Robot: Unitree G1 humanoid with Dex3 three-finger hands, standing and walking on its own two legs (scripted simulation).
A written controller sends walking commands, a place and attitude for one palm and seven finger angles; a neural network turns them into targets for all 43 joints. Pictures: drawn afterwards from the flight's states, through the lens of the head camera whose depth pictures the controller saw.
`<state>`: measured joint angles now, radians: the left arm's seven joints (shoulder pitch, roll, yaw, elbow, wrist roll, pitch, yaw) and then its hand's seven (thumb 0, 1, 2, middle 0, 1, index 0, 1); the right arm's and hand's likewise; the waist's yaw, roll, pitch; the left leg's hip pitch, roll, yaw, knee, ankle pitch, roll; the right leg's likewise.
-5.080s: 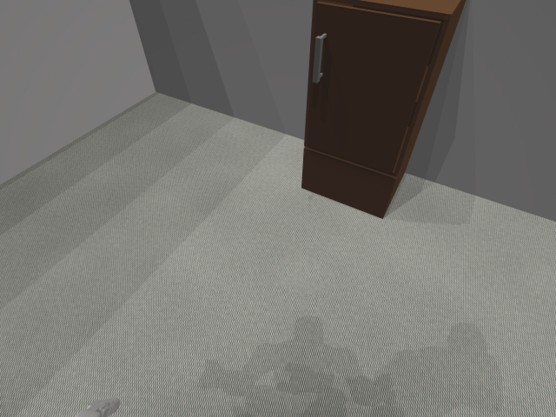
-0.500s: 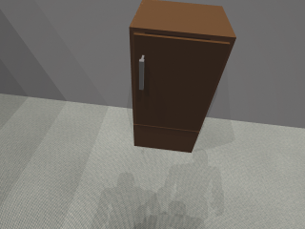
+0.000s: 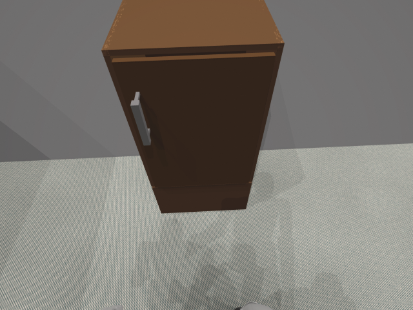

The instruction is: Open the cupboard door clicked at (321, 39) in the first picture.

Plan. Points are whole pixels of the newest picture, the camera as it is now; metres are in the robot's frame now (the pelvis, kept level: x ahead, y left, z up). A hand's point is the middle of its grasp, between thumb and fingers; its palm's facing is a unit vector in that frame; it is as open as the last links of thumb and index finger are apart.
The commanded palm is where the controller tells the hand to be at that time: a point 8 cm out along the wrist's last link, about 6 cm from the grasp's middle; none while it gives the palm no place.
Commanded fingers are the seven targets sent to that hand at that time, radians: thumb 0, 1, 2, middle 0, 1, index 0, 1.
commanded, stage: take the last steps up to it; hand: left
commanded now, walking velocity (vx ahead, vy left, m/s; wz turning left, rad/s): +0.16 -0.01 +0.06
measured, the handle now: (142, 119) +0.62 +0.19 -0.03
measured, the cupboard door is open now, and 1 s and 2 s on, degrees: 0 0 0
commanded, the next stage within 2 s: come to a stop and stand still in 0.04 s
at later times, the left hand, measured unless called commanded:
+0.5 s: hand out of the picture +0.11 +0.18 -0.17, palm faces +0.10 -0.97 -0.20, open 7.3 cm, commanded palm none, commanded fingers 0.00 0.90 0.90 -0.20 -0.30 -0.20 -0.30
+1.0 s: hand out of the picture +0.07 +0.14 -0.16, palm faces +0.06 -0.97 -0.22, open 7.3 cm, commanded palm none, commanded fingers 0.00 0.90 0.90 -0.20 -0.30 -0.20 -0.30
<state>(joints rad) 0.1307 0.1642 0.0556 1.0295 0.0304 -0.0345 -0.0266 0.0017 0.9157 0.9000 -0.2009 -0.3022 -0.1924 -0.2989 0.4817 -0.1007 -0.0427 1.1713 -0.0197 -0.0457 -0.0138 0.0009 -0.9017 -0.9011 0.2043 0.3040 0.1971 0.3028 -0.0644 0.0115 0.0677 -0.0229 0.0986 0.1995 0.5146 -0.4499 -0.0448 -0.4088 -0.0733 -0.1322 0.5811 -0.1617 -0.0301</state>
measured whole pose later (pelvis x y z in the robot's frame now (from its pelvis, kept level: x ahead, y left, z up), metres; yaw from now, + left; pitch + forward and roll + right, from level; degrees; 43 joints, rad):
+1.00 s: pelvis +0.02 -0.04 -0.01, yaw +2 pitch -3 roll +0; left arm 0.27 0.16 0.02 0.94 0.02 0.03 0.03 0.00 0.92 0.90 -0.21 -0.30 -0.20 -0.30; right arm 0.31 -0.17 -0.03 0.97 -0.03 0.03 -0.01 0.00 -0.91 -0.90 0.20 0.30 0.19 0.30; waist -0.02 0.03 0.01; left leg -0.40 0.01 0.10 0.66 -0.22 0.06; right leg -0.33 0.00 -0.04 0.79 -0.45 -0.03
